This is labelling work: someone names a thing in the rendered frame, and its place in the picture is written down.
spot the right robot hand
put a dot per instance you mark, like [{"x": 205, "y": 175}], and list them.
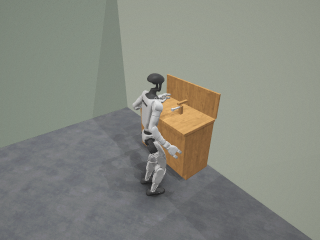
[{"x": 173, "y": 149}]

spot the left robot hand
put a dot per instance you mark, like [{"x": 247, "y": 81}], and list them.
[{"x": 164, "y": 97}]

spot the robot left upper arm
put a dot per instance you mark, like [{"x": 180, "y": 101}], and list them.
[{"x": 139, "y": 101}]

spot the robot right foot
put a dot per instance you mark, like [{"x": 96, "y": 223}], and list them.
[{"x": 158, "y": 191}]

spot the right robot thigh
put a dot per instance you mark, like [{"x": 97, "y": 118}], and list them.
[{"x": 159, "y": 154}]

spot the robot right forearm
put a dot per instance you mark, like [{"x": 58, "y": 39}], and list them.
[{"x": 157, "y": 136}]

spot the tap lever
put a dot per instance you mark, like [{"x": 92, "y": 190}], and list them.
[{"x": 173, "y": 109}]

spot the counter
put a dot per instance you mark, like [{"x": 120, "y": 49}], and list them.
[{"x": 189, "y": 127}]

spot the robot right upper arm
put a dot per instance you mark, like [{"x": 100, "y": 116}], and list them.
[{"x": 157, "y": 108}]

